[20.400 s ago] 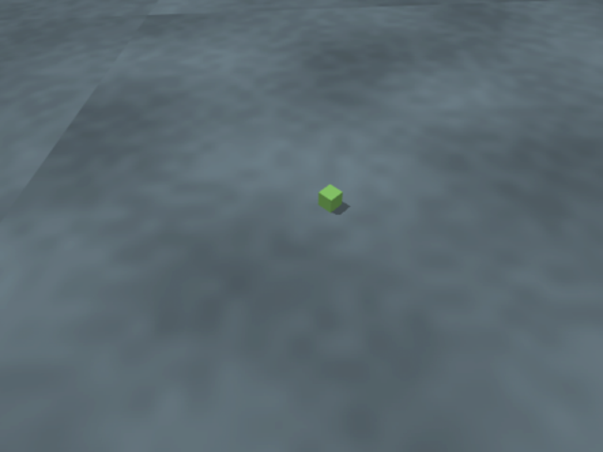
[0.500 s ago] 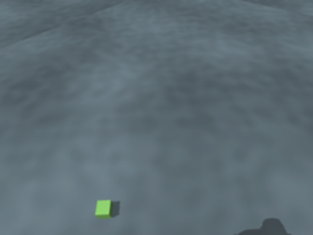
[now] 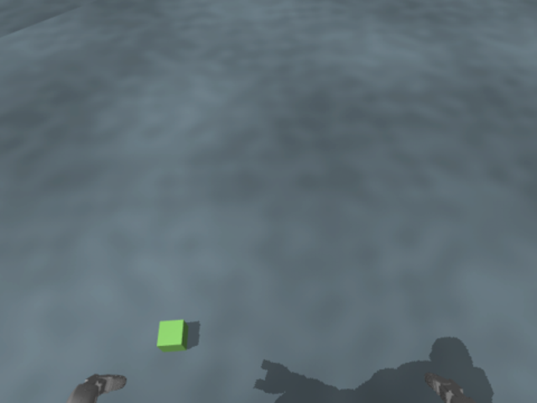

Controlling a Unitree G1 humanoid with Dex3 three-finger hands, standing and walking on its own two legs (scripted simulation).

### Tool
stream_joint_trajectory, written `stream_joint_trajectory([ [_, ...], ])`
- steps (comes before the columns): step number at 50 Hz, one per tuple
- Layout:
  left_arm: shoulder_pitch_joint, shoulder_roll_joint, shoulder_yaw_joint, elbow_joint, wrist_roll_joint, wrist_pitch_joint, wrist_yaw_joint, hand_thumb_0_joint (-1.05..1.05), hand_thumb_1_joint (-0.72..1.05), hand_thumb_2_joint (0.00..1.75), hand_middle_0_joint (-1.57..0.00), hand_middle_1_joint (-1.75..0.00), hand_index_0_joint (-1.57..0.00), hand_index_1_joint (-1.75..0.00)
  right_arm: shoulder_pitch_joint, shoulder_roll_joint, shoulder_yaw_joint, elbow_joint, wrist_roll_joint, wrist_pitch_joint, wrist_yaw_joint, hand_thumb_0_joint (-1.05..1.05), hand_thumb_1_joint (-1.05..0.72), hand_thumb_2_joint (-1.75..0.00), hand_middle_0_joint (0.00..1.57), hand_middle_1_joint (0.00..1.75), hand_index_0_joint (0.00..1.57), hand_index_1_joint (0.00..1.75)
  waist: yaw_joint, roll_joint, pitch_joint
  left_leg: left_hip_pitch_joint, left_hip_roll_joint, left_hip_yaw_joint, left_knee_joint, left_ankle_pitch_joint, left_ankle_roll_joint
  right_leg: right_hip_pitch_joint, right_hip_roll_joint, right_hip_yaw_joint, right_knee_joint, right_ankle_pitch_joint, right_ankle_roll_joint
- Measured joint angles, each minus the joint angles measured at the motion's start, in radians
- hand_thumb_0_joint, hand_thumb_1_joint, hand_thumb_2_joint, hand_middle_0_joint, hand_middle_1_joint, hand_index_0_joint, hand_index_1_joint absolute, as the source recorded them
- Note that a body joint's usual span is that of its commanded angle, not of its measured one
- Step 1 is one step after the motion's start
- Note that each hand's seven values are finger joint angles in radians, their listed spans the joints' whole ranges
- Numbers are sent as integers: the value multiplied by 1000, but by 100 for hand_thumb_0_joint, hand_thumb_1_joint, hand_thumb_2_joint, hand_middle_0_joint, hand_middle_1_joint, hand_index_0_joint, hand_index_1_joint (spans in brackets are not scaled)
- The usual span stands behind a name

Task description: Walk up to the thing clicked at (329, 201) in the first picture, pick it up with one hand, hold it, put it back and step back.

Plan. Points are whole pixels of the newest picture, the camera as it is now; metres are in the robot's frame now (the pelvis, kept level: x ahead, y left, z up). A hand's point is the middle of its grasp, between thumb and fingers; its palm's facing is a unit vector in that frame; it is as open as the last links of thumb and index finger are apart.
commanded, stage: rise first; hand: left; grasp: from above
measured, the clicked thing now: (173, 335) +0.43 +0.34 -0.70
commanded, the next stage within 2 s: none
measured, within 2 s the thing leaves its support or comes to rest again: neither
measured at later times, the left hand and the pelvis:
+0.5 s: hand out of the picture +0.14 +0.27 -0.20, palm faces -0.16 -0.87 -0.47, open 13.5 cm; pelvis +0.00 +0.00 -0.07, yaw +1 degrees
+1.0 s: hand (127, 391) +0.23 +0.34 -0.37, palm faces -0.45 -0.50 -0.73, open 13.4 cm; pelvis -0.05 +0.00 -0.25, yaw +0 degrees
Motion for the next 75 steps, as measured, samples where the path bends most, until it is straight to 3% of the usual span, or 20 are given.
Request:
stream_joint_trajectory([
  [6,77,-17,10,-144,27,34,0,0,-23,79,-26,-85,-28,-83,-6,-2,-10,-67,-4,-34,5,1,-91,-90,21,30,20,30,11,-2,-26,-148,-8,-4,163,-72,5,-144,-2,0,156,-70,8],
  [16,199,-6,8,-386,68,86,2,0,-37,82,-25,-87,-26,-86,-41,14,3,-130,-11,-68,-10,1,-94,-91,21,30,20,30,12,-6,-45,-292,-8,-22,316,-145,3,-279,3,-14,298,-139,8],
  [29,253,21,16,-509,106,93,2,0,-42,85,-24,-87,-24,-86,-59,10,5,-183,-21,-103,-6,1,-94,-91,21,30,20,30,1,-3,-84,-483,-10,-36,490,-216,-2,-468,7,-23,470,-211,7],
  [33,235,40,17,-505,141,62,3,0,-42,85,-24,-86,-23,-87,-70,2,3,-185,-20,-108,2,1,-94,-91,21,30,20,30,1,-2,-95,-565,-14,-40,559,-237,-3,-549,6,-25,539,-232,7],
  [38,133,94,39,-397,228,-26,4,0,-43,86,-23,-87,-22,-87,-100,-15,-3,-173,-25,-126,16,1,-93,-91,21,30,20,30,4,-9,-111,-724,-22,-44,693,-271,-7,-712,5,-23,677,-268,8],
  [44,-34,182,66,-273,362,-198,-6,0,-41,85,-23,-87,-22,-87,-148,-45,-13,-132,-33,-135,25,1,-92,-90,21,30,20,30,10,-17,-125,-972,-33,-50,909,-323,-16,-962,7,-18,894,-318,13],
  [51,-230,273,99,-186,508,-342,-2,0,-40,85,-24,-87,-24,-87,-197,-62,-21,-82,-44,-95,39,1,-94,-91,20,30,20,30,17,-5,-84,-1220,-44,-63,1141,-354,-23,-1210,15,-16,1118,-342,22],
  [59,-444,372,134,-7,697,-473,14,0,-41,87,-24,-88,-23,-87,-184,-52,3,-22,-67,-34,66,1,-95,-91,21,30,20,30,10,-10,-35,-1431,-55,-83,1341,-344,-30,-1417,31,-19,1299,-319,35],
  [66,-560,466,155,107,831,-592,60,0,-39,89,-23,-88,-22,-87,-147,-47,25,11,-89,18,89,1,-92,-91,21,30,20,30,-19,-23,2,-1555,-71,-106,1477,-321,-29,-1525,40,-30,1409,-293,41],
  [75,-673,551,154,244,989,-664,186,0,-35,88,-23,-87,-23,-86,-138,-52,52,35,-120,63,115,1,-91,-90,21,30,20,30,-65,-27,20,-1642,-88,-120,1574,-308,-7,-1578,42,-41,1474,-289,26],
])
